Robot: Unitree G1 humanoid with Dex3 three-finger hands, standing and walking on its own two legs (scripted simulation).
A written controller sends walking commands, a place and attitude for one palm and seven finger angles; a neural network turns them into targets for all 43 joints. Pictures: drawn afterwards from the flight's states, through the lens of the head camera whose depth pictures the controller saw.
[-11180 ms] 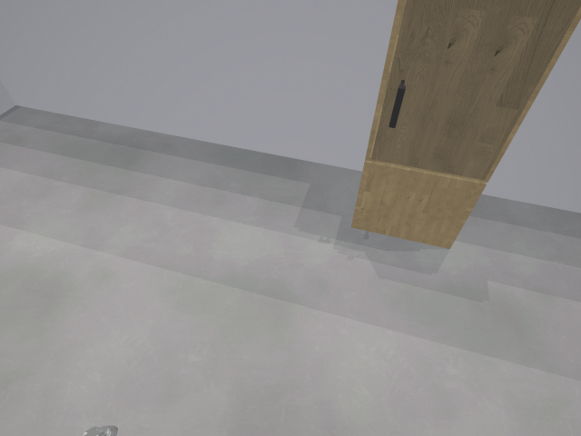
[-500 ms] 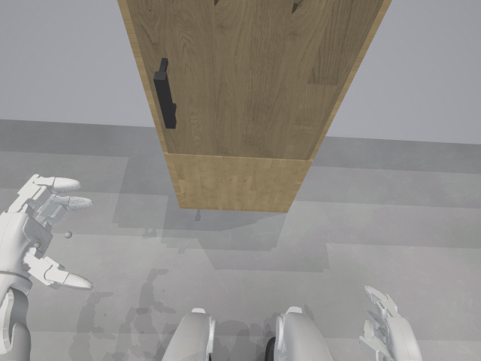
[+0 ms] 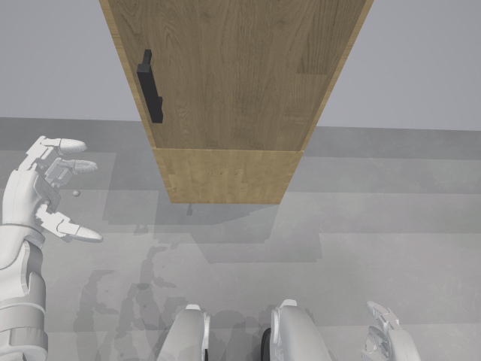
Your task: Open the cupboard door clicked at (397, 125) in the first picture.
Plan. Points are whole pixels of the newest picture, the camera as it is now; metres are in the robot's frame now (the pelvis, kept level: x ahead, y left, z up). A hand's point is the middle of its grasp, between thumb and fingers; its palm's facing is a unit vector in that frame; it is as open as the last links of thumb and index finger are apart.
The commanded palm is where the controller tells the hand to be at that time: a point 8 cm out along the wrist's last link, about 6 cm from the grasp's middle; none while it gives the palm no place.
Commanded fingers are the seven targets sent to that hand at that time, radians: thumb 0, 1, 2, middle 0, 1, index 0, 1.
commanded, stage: move the hooked fingers beside the handle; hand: left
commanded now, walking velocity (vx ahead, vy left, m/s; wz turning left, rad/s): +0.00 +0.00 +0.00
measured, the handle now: (152, 88) +0.59 +0.20 +0.02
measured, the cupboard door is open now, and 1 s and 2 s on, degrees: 0 0 0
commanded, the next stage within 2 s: slide the fingers in behind the handle in 1.96 s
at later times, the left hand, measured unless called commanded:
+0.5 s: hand (94, 154) +0.43 +0.26 +0.03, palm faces +0.05 -1.00 -0.03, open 14.0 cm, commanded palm +0.42 +0.31 +0.03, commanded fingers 0.00 -0.50 0.30 -0.30 -1.20 -0.30 -1.20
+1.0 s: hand (116, 119) +0.51 +0.25 +0.02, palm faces +0.05 -1.00 -0.05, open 14.0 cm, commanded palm +0.50 +0.29 +0.02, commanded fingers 0.00 -0.50 0.30 -0.30 -1.20 -0.30 -1.20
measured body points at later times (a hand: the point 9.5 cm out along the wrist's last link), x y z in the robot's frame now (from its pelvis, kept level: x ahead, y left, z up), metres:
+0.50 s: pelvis +0.00 +0.00 -0.01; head +0.14 +0.02 +0.41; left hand +0.42 +0.32 +0.03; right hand +0.09 -0.28 -0.11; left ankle +0.01 +0.11 -0.62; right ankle +0.06 -0.14 -0.62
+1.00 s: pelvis -0.01 +0.00 -0.03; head +0.17 +0.03 +0.38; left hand +0.50 +0.30 +0.03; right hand +0.02 -0.28 -0.13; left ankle +0.01 +0.11 -0.62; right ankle +0.06 -0.14 -0.62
